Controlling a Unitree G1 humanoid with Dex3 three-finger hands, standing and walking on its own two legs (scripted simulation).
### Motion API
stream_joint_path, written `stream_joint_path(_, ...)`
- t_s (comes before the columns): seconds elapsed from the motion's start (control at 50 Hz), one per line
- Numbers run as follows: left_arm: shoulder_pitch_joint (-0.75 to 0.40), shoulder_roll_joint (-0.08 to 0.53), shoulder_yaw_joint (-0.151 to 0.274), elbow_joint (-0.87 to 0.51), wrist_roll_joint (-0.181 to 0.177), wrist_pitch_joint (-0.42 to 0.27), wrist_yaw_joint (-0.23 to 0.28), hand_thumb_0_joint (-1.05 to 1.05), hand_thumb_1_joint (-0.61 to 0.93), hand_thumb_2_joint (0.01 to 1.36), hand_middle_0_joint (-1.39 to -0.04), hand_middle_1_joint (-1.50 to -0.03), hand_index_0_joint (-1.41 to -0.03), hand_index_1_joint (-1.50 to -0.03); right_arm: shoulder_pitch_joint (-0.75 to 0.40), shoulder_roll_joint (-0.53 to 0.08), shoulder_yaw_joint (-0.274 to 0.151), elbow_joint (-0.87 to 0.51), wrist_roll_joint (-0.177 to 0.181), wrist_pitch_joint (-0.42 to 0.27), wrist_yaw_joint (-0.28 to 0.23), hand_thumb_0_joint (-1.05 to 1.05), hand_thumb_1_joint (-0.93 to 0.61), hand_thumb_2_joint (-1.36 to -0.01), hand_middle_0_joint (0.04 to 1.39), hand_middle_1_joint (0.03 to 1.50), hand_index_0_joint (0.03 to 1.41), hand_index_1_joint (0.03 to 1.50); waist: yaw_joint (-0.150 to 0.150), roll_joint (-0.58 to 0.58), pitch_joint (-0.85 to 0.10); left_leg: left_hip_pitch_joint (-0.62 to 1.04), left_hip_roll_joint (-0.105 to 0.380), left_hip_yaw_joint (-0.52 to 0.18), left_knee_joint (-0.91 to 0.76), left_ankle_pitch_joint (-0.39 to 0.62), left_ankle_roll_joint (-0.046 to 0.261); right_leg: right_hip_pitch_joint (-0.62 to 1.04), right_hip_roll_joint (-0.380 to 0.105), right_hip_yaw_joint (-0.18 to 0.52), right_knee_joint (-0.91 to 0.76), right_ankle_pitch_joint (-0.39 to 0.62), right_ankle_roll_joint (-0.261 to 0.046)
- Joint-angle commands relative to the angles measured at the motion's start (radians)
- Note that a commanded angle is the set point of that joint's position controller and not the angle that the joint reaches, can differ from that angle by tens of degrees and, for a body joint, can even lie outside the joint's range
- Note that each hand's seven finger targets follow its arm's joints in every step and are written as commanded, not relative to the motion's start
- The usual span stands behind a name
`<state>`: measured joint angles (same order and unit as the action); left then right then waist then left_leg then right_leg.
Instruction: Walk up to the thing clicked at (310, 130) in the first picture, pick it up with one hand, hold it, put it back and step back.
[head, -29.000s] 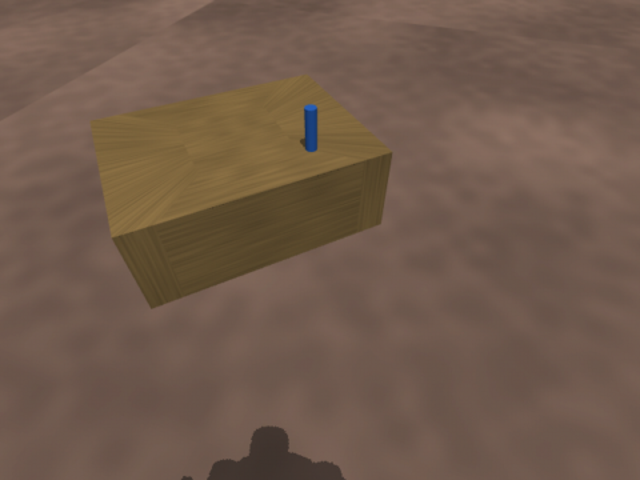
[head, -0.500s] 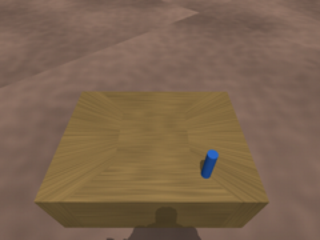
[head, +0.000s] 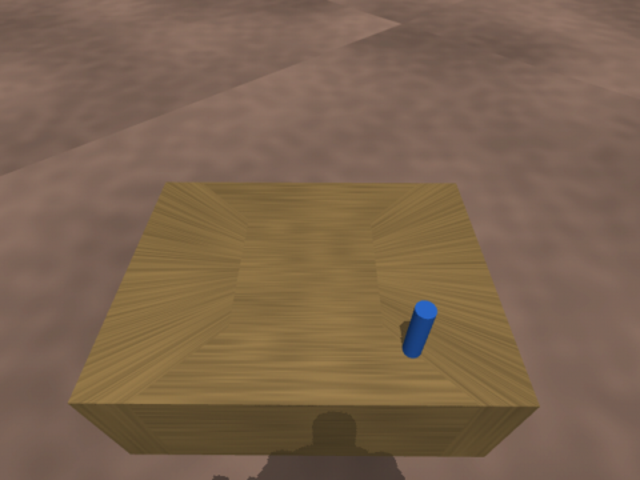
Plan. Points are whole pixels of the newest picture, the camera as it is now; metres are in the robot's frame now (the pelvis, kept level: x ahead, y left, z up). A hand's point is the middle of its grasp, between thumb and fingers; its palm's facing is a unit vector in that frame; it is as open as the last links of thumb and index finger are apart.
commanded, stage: stand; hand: right
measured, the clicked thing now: (418, 330) +0.51 -0.20 -0.31
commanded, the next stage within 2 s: step back in 0.36 s
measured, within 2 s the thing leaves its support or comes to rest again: neither
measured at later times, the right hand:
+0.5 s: hand out of the picture +0.05 -0.26 -0.17, palm faces -0.02 +0.93 -0.36, open 7.4 cm
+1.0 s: hand out of the picture -0.04 -0.22 -0.16, palm faces +0.04 +0.90 -0.42, open 7.4 cm
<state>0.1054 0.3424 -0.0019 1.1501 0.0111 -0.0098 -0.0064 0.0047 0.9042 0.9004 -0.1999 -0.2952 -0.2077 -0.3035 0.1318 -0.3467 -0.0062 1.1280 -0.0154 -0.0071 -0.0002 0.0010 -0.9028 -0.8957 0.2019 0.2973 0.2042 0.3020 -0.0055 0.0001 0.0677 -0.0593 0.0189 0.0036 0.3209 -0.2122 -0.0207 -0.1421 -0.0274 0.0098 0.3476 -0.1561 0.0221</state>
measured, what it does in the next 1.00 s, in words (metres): walks backwards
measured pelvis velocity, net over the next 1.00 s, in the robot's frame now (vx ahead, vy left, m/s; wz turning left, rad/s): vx -0.10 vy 0.05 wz -0.07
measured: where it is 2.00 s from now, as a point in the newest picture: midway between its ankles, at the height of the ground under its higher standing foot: outside the picture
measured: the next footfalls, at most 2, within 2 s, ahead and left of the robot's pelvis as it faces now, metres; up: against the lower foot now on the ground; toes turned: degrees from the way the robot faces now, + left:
right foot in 1.06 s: -0.09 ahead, -0.07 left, +0.00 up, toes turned -1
left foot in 1.40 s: -0.16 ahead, +0.18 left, +0.00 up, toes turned -4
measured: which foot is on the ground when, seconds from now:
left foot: down 0.00-1.00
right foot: down 0.00-0.66, up 0.68-1.00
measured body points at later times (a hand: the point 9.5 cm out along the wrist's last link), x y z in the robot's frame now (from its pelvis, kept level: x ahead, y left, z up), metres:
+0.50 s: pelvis -0.02 +0.00 -0.01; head +0.03 +0.00 +0.44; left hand +0.07 +0.31 -0.14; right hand +0.05 -0.31 -0.14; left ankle -0.02 +0.13 -0.75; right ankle +0.02 -0.13 -0.75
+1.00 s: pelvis -0.10 +0.05 -0.02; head -0.02 +0.06 +0.42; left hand +0.05 +0.35 -0.16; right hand -0.04 -0.27 -0.13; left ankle -0.08 +0.14 -0.75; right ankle -0.13 -0.08 -0.72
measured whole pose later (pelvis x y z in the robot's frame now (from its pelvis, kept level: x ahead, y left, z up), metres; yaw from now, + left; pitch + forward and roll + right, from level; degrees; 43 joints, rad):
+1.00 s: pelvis -0.10 +0.05 -0.02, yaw -4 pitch -1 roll -1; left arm 0.08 0.38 0.06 0.87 0.02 0.06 0.01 0.01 0.90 0.90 -0.20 -0.30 -0.21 -0.30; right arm 0.14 -0.36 -0.05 0.88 -0.02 0.02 -0.02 0.00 -0.90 -0.90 0.20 0.30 0.21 0.30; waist -0.02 -0.03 0.21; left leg -0.30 -0.02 0.06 0.62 -0.31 0.06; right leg -0.33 0.05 0.10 0.82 -0.44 0.01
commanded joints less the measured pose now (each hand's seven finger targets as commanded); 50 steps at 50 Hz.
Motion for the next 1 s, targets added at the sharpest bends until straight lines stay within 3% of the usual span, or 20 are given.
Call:
stream_joint_path(0.0,-0.028,0.209,0.038,-0.056,-0.004,-0.019,0.013,0.000,0.900,0.900,-0.200,-0.300,-0.200,-0.300,-0.027,-0.213,-0.037,-0.053,0.006,-0.022,-0.013,0.000,-0.900,-0.900,0.200,0.300,0.200,0.300,0.005,-0.002,-0.084,-0.027,0.115,-0.069,-0.057,0.142,0.032,0.049,-0.098,0.080,-0.040,0.165,-0.039)
stream_joint_path(0.32,-0.035,0.214,0.039,-0.064,-0.002,-0.019,0.012,0.000,0.900,0.900,-0.200,-0.300,-0.200,-0.300,-0.031,-0.206,-0.040,-0.058,0.003,-0.018,-0.008,0.000,-0.900,-0.900,0.200,0.300,0.200,0.300,0.006,-0.004,-0.056,-0.056,0.109,-0.068,-0.064,0.056,0.033,0.025,-0.093,0.088,-0.065,0.066,-0.041)
stream_joint_path(0.34,-0.044,0.276,0.092,-0.104,-0.011,-0.008,0.016,0.000,0.900,0.900,-0.200,-0.300,-0.200,-0.300,-0.060,-0.262,-0.061,-0.069,0.000,0.000,-0.005,0.000,-0.900,-0.900,0.200,0.300,0.200,0.300,0.016,-0.004,0.048,-0.126,0.090,-0.075,0.040,0.191,0.060,-0.058,-0.077,0.105,0.015,0.251,-0.041)
stream_joint_path(0.4,-0.021,0.271,0.101,-0.135,-0.014,0.000,0.024,0.000,0.900,0.900,-0.200,-0.300,-0.200,-0.300,-0.023,-0.235,-0.065,-0.097,0.015,0.012,-0.006,0.000,-0.900,-0.900,0.200,0.300,0.200,0.300,0.005,-0.031,-0.057,-0.108,0.072,-0.044,0.139,0.233,0.068,-0.018,-0.100,0.112,0.052,0.340,-0.091)
stream_joint_path(0.46,-0.041,0.287,0.112,-0.181,-0.012,0.010,0.022,0.000,0.900,0.900,-0.200,-0.300,-0.200,-0.300,-0.002,-0.214,-0.070,-0.125,0.019,0.024,-0.005,0.000,-0.900,-0.900,0.200,0.300,0.200,0.300,0.002,-0.093,-0.150,-0.097,0.007,-0.004,0.303,0.111,0.057,-0.039,-0.181,0.196,0.032,0.349,-0.167)
stream_joint_path(0.5,-0.093,0.313,0.119,-0.225,0.006,0.017,0.027,0.000,0.900,0.900,-0.200,-0.300,-0.200,-0.300,0.033,-0.208,-0.079,-0.139,0.012,0.042,-0.002,0.000,-0.900,-0.900,0.200,0.300,0.200,0.300,-0.004,-0.190,-0.150,-0.135,-0.059,0.014,0.490,-0.222,0.055,-0.099,-0.280,0.280,0.000,0.320,-0.247)
stream_joint_path(0.52,-0.098,0.314,0.121,-0.245,0.018,0.019,0.027,0.000,0.900,0.900,-0.200,-0.300,-0.200,-0.300,0.057,-0.207,-0.083,-0.147,0.009,0.049,0.000,0.000,-0.900,-0.900,0.200,0.300,0.200,0.300,-0.003,-0.214,-0.152,-0.165,-0.057,-0.011,0.549,-0.331,0.064,-0.109,-0.307,0.301,0.014,0.312,-0.276)
stream_joint_path(0.56,-0.141,0.308,0.119,-0.279,0.022,0.023,0.028,0.000,0.900,0.900,-0.200,-0.300,-0.200,-0.300,0.105,-0.219,-0.092,-0.159,0.015,0.049,0.004,0.000,-0.900,-0.900,0.200,0.300,0.200,0.300,-0.032,-0.216,-0.172,-0.138,-0.021,-0.063,0.528,-0.318,0.084,-0.157,-0.288,0.248,0.083,0.318,-0.253)
stream_joint_path(0.6,-0.188,0.283,0.106,-0.313,0.019,0.033,0.031,0.000,0.900,0.900,-0.200,-0.300,-0.200,-0.300,0.145,-0.227,-0.097,-0.163,0.013,0.037,0.000,0.000,-0.900,-0.900,0.200,0.300,0.200,0.300,-0.070,-0.181,-0.170,-0.099,0.008,-0.058,0.347,-0.083,0.093,-0.206,-0.199,0.177,0.203,0.261,-0.174)
stream_joint_path(0.62,-0.169,0.242,0.098,-0.321,0.008,0.041,0.029,0.000,0.900,0.900,-0.200,-0.300,-0.200,-0.300,0.125,-0.263,-0.102,-0.175,0.002,0.030,-0.005,0.000,-0.900,-0.900,0.200,0.300,0.200,0.300,-0.063,0.012,-0.140,-0.148,0.109,-0.173,0.125,0.169,0.103,-0.204,-0.071,0.099,0.340,0.116,-0.108)
stream_joint_path(0.64,-0.156,0.194,0.089,-0.341,0.003,0.045,0.034,0.000,0.900,0.900,-0.200,-0.300,-0.200,-0.300,0.086,-0.347,-0.124,-0.190,-0.013,0.024,-0.006,0.000,-0.900,-0.900,0.200,0.300,0.200,0.300,-0.050,0.220,-0.099,-0.087,0.240,-0.382,0.018,0.427,0.119,-0.351,0.111,0.053,0.512,-0.177,-0.051)
stream_joint_path(0.66,-0.125,0.194,0.095,-0.327,0.008,0.057,0.043,0.000,0.900,0.900,-0.200,-0.300,-0.200,-0.300,0.072,-0.357,-0.128,-0.205,-0.028,0.017,-0.013,0.000,-0.900,-0.900,0.200,0.300,0.200,0.300,-0.028,0.167,-0.103,-0.066,0.293,-0.421,0.038,0.529,0.162,-0.395,0.143,0.151,0.620,-0.418,-0.051)
stream_joint_path(0.68,-0.068,0.202,0.095,-0.318,0.007,0.064,0.043,0.000,0.900,0.900,-0.200,-0.300,-0.200,-0.300,0.053,-0.330,-0.121,-0.212,-0.027,0.015,-0.017,0.000,-0.900,-0.900,0.200,0.300,0.200,0.300,0.002,0.088,-0.093,-0.085,0.285,-0.338,0.090,0.642,0.179,-0.374,0.132,0.170,0.700,-0.433,-0.051)
stream_joint_path(0.7,-0.056,0.196,0.098,-0.316,0.005,0.064,0.048,0.000,0.900,0.900,-0.200,-0.300,-0.200,-0.300,0.028,-0.355,-0.122,-0.240,-0.025,0.016,-0.019,0.000,-0.900,-0.900,0.200,0.300,0.200,0.300,-0.014,0.180,-0.105,-0.107,0.324,-0.398,0.064,0.637,0.194,-0.378,0.158,0.190,0.772,-0.456,-0.047)
stream_joint_path(0.74,-0.051,0.227,0.107,-0.300,0.006,0.064,0.052,0.000,0.900,0.900,-0.200,-0.300,-0.200,-0.300,-0.046,-0.327,-0.122,-0.270,-0.027,0.012,-0.032,0.000,-0.900,-0.900,0.200,0.300,0.200,0.300,0.005,0.185,-0.098,-0.096,0.302,-0.348,0.087,0.561,0.242,-0.386,0.135,0.205,0.853,-0.392,-0.038)
stream_joint_path(0.76,-0.022,0.231,0.110,-0.298,0.001,0.063,0.047,0.000,0.900,0.900,-0.200,-0.300,-0.200,-0.300,-0.067,-0.299,-0.115,-0.278,-0.030,0.010,-0.035,0.000,-0.900,-0.900,0.200,0.300,0.200,0.300,0.028,0.148,-0.106,-0.045,0.248,-0.268,0.139,0.592,0.240,-0.410,0.133,0.210,0.863,-0.347,-0.032)
stream_joint_path(0.8,-0.011,0.223,0.113,-0.317,0.004,0.058,0.040,0.000,0.900,0.900,-0.200,-0.300,-0.200,-0.300,-0.033,-0.267,-0.108,-0.289,-0.020,0.006,-0.042,0.000,-0.900,-0.900,0.200,0.300,0.200,0.300,0.024,0.126,-0.111,0.032,0.213,-0.219,0.181,0.628,0.230,-0.430,0.135,0.185,0.844,-0.317,-0.023)
stream_joint_path(0.84,-0.029,0.209,0.113,-0.346,0.009,0.048,0.035,0.000,0.900,0.900,-0.200,-0.300,-0.200,-0.300,0.041,-0.251,-0.110,-0.276,-0.011,0.008,-0.045,0.000,-0.900,-0.900,0.200,0.300,0.200,0.300,-0.008,0.112,-0.123,0.135,0.189,-0.213,0.200,0.648,0.199,-0.441,0.128,0.157,0.708,-0.301,-0.007)
stream_joint_path(0.9,-0.059,0.202,0.113,-0.380,0.009,0.040,0.031,0.000,0.900,0.900,-0.200,-0.300,-0.200,-0.300,0.083,-0.263,-0.114,-0.282,-0.002,0.012,-0.047,0.000,-0.900,-0.900,0.200,0.300,0.200,0.300,-0.047,0.112,-0.131,0.176,0.208,-0.222,0.214,0.622,0.219,-0.392,0.096,0.116,0.520,-0.310,0.002)
stream_joint_path(0.98,0.018,0.194,0.118,-0.364,0.013,0.033,0.026,0.000,0.900,0.900,-0.200,-0.300,-0.200,-0.300,0.048,-0.288,-0.116,-0.308,0.003,0.019,-0.038,0.000,-0.900,-0.900,0.200,0.300,0.200,0.300,-0.023,0.154,-0.162,0.060,0.202,-0.194,0.243,0.520,0.204,-0.201,0.066,0.032,0.264,-0.233,-0.036)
